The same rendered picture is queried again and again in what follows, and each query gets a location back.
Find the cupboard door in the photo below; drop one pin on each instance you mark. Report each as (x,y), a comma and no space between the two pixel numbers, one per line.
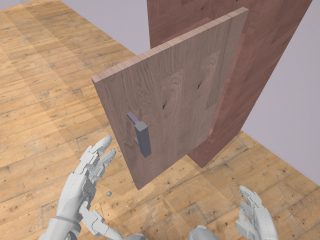
(175,89)

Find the right robot shin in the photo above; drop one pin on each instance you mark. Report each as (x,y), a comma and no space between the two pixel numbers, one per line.
(201,226)

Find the robot left hand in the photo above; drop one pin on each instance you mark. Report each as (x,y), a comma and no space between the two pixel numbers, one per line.
(81,183)

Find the left robot forearm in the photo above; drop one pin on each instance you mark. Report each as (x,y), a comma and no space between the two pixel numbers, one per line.
(60,228)

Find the robot right thigh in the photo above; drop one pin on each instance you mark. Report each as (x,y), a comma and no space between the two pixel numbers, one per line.
(202,234)

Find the handle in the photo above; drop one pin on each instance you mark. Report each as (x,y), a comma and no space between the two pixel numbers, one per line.
(142,138)

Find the robot right hand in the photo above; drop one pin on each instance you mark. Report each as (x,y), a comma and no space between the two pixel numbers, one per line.
(261,225)

